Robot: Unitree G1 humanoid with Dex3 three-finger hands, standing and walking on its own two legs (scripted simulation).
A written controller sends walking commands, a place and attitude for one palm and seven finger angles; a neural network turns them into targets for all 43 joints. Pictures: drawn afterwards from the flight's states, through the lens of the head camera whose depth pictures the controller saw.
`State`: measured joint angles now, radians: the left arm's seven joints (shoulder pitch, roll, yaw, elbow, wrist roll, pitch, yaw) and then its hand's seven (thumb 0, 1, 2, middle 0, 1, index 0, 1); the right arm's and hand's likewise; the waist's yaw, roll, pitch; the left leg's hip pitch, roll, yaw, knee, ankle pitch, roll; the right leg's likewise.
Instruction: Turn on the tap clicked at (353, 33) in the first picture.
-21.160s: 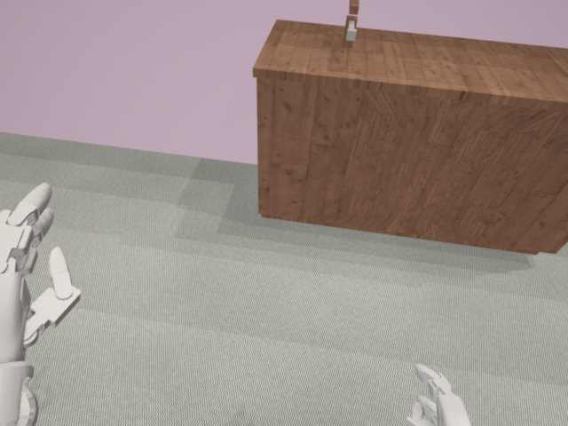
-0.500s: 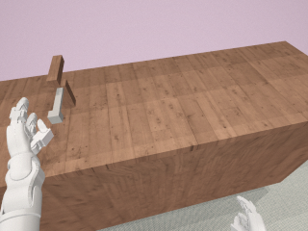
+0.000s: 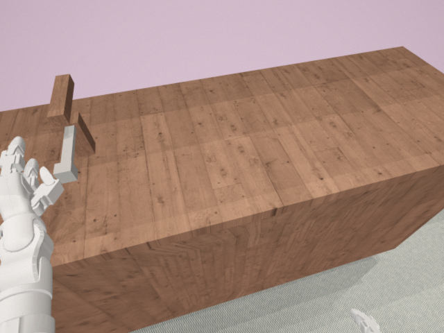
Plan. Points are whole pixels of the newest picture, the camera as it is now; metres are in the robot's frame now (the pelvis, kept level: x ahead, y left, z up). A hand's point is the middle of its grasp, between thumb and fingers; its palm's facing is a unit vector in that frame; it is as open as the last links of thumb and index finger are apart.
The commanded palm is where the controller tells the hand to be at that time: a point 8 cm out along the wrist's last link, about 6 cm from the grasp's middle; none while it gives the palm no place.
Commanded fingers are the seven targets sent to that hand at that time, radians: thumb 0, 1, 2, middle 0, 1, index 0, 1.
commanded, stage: reach beside the lever's end, fingers flat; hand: left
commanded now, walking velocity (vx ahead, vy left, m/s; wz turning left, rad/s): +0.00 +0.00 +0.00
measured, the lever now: (66, 172) +0.35 +0.30 +0.10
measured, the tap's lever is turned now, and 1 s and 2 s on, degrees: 1 4 33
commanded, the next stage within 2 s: push the lever round in 0.14 s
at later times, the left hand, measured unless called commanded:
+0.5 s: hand (53, 192) +0.31 +0.31 +0.10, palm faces +0.54 -0.84 -0.07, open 7.8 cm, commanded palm +0.27 +0.34 +0.10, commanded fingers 0.00 0.90 0.90 -0.15 -0.15 -0.15 -0.15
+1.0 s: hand (68, 190) +0.32 +0.28 +0.10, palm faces +0.55 -0.83 -0.07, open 7.7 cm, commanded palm +0.28 +0.32 +0.10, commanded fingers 0.00 0.90 0.90 -0.15 -0.15 -0.15 -0.15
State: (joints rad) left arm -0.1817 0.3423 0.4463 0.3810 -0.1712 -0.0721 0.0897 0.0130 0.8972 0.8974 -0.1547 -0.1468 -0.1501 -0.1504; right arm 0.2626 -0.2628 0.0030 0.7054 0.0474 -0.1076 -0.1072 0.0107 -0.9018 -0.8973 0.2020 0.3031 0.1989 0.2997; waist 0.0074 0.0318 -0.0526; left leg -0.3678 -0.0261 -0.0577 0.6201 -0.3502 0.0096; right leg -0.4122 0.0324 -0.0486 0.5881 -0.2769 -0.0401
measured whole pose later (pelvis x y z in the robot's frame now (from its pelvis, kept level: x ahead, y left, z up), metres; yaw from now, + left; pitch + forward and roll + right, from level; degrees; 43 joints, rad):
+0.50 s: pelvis +0.00 +0.01 +0.00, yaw +1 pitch +4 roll -1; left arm -0.15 0.29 0.38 0.29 -0.16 -0.05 0.12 0.01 0.90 0.90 -0.15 -0.15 -0.15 -0.15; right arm 0.19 -0.24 0.02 0.69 0.04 -0.12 -0.11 0.01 -0.90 -0.90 0.20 0.30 0.20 0.30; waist 0.04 0.03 -0.06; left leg -0.36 -0.04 -0.07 0.63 -0.35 0.02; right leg -0.39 0.02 -0.06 0.60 -0.28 -0.03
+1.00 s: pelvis -0.01 +0.00 +0.00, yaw +1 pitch +4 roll +0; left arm -0.17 0.28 0.37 0.31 -0.16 -0.05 0.18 0.01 0.91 0.91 -0.15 -0.15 -0.15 -0.15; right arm 0.22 -0.25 0.02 0.71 0.04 -0.08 -0.11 0.01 -0.90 -0.90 0.20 0.30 0.20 0.30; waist 0.02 0.03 -0.06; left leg -0.36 -0.03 -0.07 0.63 -0.34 0.01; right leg -0.40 0.03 -0.06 0.60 -0.27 -0.04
